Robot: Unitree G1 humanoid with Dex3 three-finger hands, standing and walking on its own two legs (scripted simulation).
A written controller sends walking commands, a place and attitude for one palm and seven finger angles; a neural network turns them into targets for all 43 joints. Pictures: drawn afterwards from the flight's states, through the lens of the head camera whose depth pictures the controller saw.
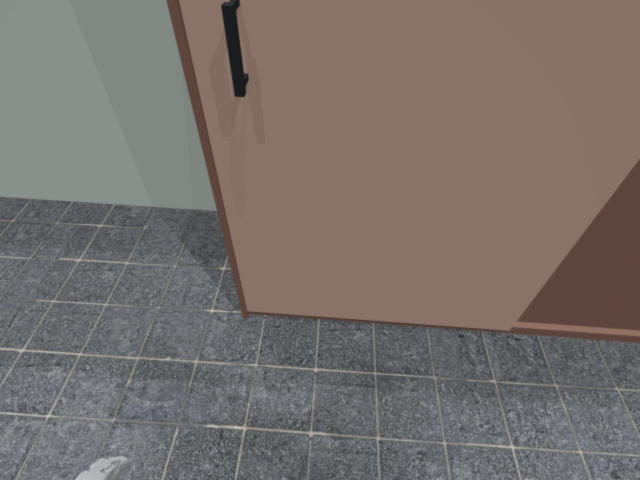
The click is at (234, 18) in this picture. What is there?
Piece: wardrobe's sliding door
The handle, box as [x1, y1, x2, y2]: [221, 0, 248, 96]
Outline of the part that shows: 230,0 228,2 224,2 221,5 234,93 235,96 244,96 245,85 248,77 247,73 244,73 242,70 235,10 239,4 239,1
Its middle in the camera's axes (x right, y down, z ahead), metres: -0.15 -0.33 +0.68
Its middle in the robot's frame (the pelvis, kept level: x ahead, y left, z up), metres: +0.75 +0.19 +0.20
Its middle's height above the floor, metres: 0.97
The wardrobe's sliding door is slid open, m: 0.00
